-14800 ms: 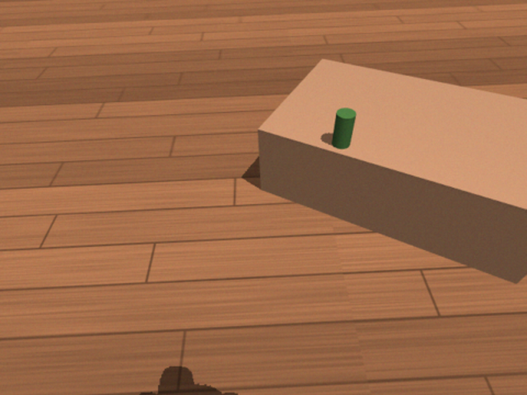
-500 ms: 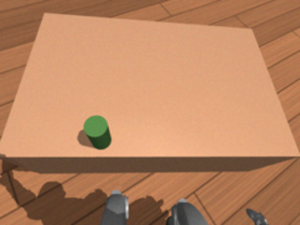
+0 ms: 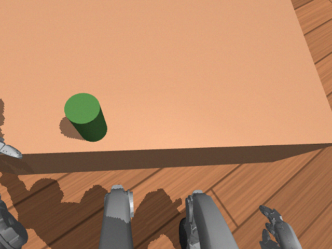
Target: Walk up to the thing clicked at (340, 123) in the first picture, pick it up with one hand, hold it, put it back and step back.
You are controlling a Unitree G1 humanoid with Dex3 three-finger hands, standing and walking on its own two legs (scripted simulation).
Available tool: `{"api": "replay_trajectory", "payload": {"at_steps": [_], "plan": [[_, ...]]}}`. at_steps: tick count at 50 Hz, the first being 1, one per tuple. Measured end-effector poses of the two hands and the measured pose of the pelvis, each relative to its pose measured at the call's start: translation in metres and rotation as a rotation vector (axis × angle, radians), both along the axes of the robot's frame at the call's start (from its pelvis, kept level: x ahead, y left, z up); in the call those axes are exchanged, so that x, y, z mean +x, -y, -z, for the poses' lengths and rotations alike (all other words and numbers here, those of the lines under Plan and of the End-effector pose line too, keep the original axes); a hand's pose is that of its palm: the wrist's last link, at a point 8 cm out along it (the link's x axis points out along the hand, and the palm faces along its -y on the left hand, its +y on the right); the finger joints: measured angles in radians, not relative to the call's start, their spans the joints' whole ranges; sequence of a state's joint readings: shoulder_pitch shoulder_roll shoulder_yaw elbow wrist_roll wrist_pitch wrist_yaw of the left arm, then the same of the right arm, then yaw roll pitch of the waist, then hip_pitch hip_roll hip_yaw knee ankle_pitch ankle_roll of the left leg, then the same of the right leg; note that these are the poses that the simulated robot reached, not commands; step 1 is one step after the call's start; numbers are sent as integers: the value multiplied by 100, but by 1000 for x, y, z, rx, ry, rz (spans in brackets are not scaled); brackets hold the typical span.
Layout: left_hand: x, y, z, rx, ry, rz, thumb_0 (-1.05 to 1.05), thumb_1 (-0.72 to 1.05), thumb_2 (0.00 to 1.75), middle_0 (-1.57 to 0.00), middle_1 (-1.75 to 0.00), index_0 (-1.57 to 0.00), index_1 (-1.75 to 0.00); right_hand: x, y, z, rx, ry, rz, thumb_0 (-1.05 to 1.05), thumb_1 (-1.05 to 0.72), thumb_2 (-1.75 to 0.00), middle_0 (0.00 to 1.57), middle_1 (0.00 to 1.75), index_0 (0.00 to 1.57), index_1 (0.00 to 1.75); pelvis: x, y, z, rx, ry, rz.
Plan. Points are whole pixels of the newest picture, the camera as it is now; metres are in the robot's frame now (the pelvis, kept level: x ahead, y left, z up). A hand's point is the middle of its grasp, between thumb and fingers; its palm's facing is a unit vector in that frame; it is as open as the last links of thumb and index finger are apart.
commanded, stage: approach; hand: left
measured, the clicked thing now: (88, 120) +0.43 +0.21 -0.11
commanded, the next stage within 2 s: close in in 0.06 s
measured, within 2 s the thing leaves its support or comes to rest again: neither
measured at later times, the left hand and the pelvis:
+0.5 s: hand (73, 126) +0.42 +0.25 -0.12, palm faces +0.17 -0.98 +0.02, open 17.7 cm; pelvis -0.05 -0.02 -0.13, yaw -3 degrees
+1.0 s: hand (86, 126) +0.42 +0.21 -0.12, palm faces +0.20 -0.98 +0.01, open 17.7 cm; pelvis -0.03 -0.02 -0.11, yaw -3 degrees
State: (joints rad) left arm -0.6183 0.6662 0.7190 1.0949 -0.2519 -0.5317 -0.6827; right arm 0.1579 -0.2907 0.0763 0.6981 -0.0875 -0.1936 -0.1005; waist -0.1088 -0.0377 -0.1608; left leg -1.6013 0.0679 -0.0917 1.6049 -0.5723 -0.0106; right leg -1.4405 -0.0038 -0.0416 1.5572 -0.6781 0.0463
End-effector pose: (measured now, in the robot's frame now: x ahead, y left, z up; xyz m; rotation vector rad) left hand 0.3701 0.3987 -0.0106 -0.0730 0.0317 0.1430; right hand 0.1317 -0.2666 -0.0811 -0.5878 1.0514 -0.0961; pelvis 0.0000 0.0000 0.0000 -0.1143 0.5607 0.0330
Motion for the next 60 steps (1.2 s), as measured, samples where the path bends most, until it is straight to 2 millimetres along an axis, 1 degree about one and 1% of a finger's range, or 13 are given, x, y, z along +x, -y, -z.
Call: {"api": "replay_trajectory", "payload": {"at_steps": [6, 13, 17, 21, 23, 26, 29, 33, 39, 45, 53, 60], "plan": [[7, 27, 50, 13, 9, 29, -1, -55, 3, -3, -5, -4, -5, -11, -2, 57, 36, -29, 2, 1, -91, -89, 21, 30, 21, 30, -12, 4, 46, -2, -31, 17], [11, 58, 100, 13, 4, 38, -1, -56, 3, -3, -6, -4, -6, -38, -2, 120, 92, -82, 13, 1, -92, -90, 21, 30, 21, 30, -29, 11, 96, 8, -37, 41], [14, 76, 116, 16, 22, 14, -1, -58, 2, -3, -7, -5, -6, -56, 0, 147, 113, -115, 36, 1, -92, -89, 21, 30, 21, 30, -37, 14, 118, 15, -30, 51], [18, 90, 119, 34, 32, -18, -1, -59, 2, -3, -7, -5, -6, -71, 3, 165, 131, -147, 78, 1, -93, -89, 21, 30, 21, 30, -43, 18, 130, 22, -22, 57], [19, 96, 116, 48, 32, -27, -1, -59, 2, -3, -7, -5, -6, -77, 4, 169, 139, -160, 103, 1, -93, -89, 21, 30, 21, 30, -45, 19, 131, 24, -20, 59], [20, 104, 110, 58, 27, -30, -1, -59, 2, -3, -7, -6, -5, -84, 6, 170, 150, -173, 135, 1, -93, -89, 21, 30, 21, 30, -47, 20, 129, 28, -19, 62], [21, 109, 103, 60, 23, -30, -1, -59, 2, -3, -7, -6, -5, -88, 8, 166, 156, -178, 159, 1, -93, -89, 21, 30, 20, 30, -46, 20, 125, 29, -21, 65], [21, 115, 99, 53, 19, -35, -1, -59, 1, -3, -7, -7, -4, -86, 13, 158, 156, -174, 179, 1, -93, -89, 21, 30, 20, 30, -45, 21, 119, 30, -23, 67], [21, 121, 102, 49, 14, -49, -1, -59, 1, -3, -6, -7, -3, -74, 21, 149, 141, -165, 179, 1, -93, -89, 20, 30, 20, 30, -41, 22, 114, 29, -29, 66], [21, 130, 107, 56, 6, -53, -1, -59, 1, -3, -4, -7, -2, -55, 24, 146, 135, -154, 165, 1, -93, -90, 20, 30, 20, 30, -36, 22, 111, 28, -34, 65], [19, 137, 111, 72, 6, -60, -1, -60, 1, -5, -4, -7, -3, -36, 17, 151, 163, -144, 145, 1, -94, -90, 20, 30, 20, 30, -31, 22, 111, 29, -37, 68], [20, 138, 112, 88, 16, -55, -1, -55, 7, -14, -12, -16, -11, -31, 11, 159, 186, -148, 134, 1, -94, -90, 20, 30, 20, 30, -31, 23, 115, 33, -34, 69]]}}
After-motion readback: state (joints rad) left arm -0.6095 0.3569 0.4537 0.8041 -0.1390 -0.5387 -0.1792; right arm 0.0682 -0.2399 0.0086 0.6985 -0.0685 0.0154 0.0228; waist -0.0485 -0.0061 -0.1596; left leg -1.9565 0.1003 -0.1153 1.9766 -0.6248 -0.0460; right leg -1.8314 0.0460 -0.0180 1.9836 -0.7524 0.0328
